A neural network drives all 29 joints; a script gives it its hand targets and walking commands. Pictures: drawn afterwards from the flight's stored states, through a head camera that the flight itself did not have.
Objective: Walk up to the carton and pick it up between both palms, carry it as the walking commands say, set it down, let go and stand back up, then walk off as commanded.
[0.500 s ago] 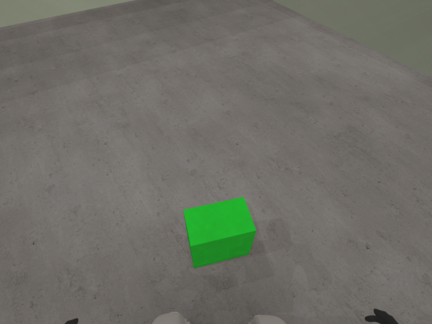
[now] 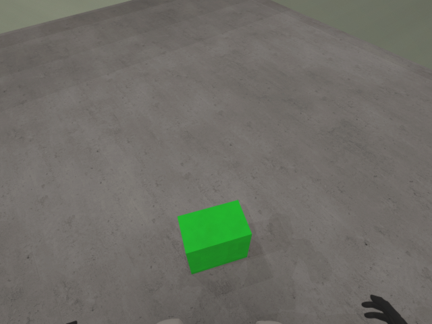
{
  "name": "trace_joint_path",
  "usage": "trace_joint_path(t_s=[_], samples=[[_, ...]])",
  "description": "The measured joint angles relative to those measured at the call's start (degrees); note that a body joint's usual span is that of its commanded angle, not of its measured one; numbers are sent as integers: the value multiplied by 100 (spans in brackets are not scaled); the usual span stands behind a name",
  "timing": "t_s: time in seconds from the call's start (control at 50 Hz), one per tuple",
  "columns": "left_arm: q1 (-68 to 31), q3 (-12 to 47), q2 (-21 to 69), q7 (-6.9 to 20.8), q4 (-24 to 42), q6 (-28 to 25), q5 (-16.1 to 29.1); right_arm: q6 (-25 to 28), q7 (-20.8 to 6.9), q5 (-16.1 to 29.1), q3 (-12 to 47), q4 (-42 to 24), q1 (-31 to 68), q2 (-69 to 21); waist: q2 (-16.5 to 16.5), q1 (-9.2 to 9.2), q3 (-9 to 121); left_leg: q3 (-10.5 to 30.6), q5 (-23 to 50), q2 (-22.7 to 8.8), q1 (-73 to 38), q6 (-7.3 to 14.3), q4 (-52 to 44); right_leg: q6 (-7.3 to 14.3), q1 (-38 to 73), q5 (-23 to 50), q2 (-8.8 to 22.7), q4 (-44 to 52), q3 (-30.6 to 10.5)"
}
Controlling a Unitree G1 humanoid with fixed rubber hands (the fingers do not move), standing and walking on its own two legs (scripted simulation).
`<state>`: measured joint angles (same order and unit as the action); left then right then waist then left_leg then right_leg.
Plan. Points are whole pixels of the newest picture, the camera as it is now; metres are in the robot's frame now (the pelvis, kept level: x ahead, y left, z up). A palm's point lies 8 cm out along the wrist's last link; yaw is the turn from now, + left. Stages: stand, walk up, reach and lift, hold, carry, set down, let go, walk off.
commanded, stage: walk up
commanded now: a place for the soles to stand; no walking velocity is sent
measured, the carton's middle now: (214, 238) +0.53 +0.04 -0.62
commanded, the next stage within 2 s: none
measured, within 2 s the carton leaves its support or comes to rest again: neither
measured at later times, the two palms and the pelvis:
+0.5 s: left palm out of the picture +0.09 +0.29 -0.09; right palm out of the picture +0.08 -0.33 -0.10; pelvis +0.01 -0.02 +0.00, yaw +0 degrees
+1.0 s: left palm (92, 299) +0.18 +0.26 -0.09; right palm out of the picture +0.14 -0.36 -0.10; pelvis +0.09 -0.05 +0.00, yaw +2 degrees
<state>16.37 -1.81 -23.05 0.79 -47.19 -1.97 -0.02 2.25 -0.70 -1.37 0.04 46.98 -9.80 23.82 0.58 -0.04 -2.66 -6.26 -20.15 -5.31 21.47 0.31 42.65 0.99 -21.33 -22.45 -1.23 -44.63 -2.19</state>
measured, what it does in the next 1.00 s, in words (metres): walks ahead: left foot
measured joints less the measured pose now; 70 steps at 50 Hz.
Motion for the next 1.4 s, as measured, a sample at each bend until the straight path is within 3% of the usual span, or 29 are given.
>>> trace_joint_path(t_s=[0.38, 0.48, 0.54, 0.6, 0.66, 0.74, 0.82, 0.88, 0.94, 0.98, 1.04, 1.14, 1.18, 1.26, 1.4], samples=[[0, 2, 0, 40, -10, 2, 0, -2, 0, 5, 0, 72, -51, 1, -13, 1, 29, -7, -16, -54, -25, 0, 0, 45, 1, 8, -55, -15, -3], [1, 1, 0, 268, 49, 20, 0, 156, 0, 11, 0, 76, -604, 28, -33, 2, 170, 14, -524, -72, -138, 3, -22, 46, -4, -809, -52, -269, 1], [2, -1, -7, 285, 85, 20, 0, 173, 3, 11, 1, 90, -896, 68, -75, -2, 73, 58, -79, -196, -191, 9, 61, 46, 9, -187, -45, -215, 108], [1, -3, -9, 305, 86, 12, 0, 48, 51, 26, -1, 143, -1183, 66, -63, -40, 199, 480, -539, 62, 251, 10, 961, 246, 42, -222, -49, -144, 199], [1, -1, -7, 255, 87, 13, 0, 64, 85, 55, 0, 138, -1100, 70, -82, -53, 47, 729, -556, 330, 726, 9, 1548, 275, 234, -145, -50, 203, 207], [1, 1, -6, 205, 92, 13, 0, 135, 86, 58, 0, 136, -888, 72, -86, -62, -206, 569, -536, 357, 1092, 8, 1452, 279, 511, -22, -51, 580, 213], [2, 2, -3, 205, 106, 44, -1, 207, 86, 61, 1, 133, -852, 77, -91, -78, -201, 228, 63, 355, 805, 8, 209, 286, 689, -157, -54, 634, 230], [-27, 1, -1, 205, 140, 80, -1, 310, 164, 61, -2, 135, -909, 80, -76, -63, -206, 109, 917, 422, 241, 32, -603, 287, 598, -493, -48, -99, 242], [-213, 1, -3, 187, 164, 152, -1, 315, 191, 61, -2, 133, -919, 64, 27, -18, -387, 107, 670, 461, 34, 67, -364, 287, 107, -714, -32, -1567, 243], [-315, 1, -7, 186, 234, 191, 0, 299, 225, 61, 0, 134, -995, 63, 35, 32, -446, 236, 557, 437, -73, 69, -366, 286, -143, -758, -21, -1914, 233], [-433, 1, -9, 187, 243, 198, 0, 233, 233, 61, 1, 132, -1070, 62, 59, 41, -546, 441, 526, 409, -155, 69, -366, 286, -264, -723, 105, -1580, 226], [-431, 1, -10, 165, 220, 264, 0, 67, 233, 61, 0, 130, -919, 61, 86, 29, -450, 694, 491, 403, 145, 68, -259, 265, -183, -48, 222, -30, 244], [-432, 0, -9, 124, 209, 264, 0, -32, 233, 61, -1, 133, -708, 60, 75, 28, -575, 810, 90, 431, 223, 69, 97, 238, -187, 365, 213, -98, 327], [-432, 0, -8, 56, 161, 264, 0, -128, 233, 61, 0, 129, -384, 62, 69, 5, -562, 906, -320, 534, 459, 68, 1000, 257, -190, 288, 221, -11, 372], [-431, 0, -7, -19, 162, 242, 0, -174, 233, 61, 1, 129, -286, 63, 12, -10, -425, 857, -578, 542, 287, 68, 1057, 336, -190, 354, 220, 213, 453]])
